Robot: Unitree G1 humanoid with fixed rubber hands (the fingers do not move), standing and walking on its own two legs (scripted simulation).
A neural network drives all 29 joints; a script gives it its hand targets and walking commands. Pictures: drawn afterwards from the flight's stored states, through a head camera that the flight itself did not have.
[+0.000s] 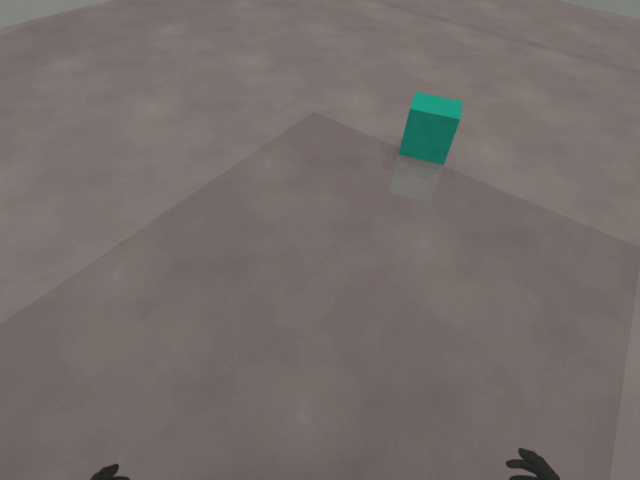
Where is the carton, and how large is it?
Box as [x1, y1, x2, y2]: [399, 92, 462, 164]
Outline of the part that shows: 415,92 410,107 399,154 443,164 459,120 462,102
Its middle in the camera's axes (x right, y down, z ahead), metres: +0.60 -0.60 +2.09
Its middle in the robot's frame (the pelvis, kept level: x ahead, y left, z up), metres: +1.91 -0.63 -0.63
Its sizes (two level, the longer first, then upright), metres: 0.252 0.195 0.277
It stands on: the floor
